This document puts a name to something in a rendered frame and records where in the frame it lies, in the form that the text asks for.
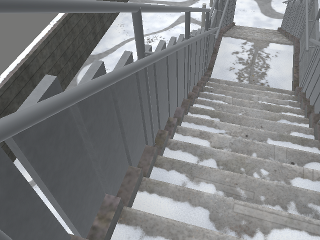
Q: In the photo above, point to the stairs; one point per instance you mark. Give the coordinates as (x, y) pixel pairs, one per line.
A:
(254, 32)
(243, 165)

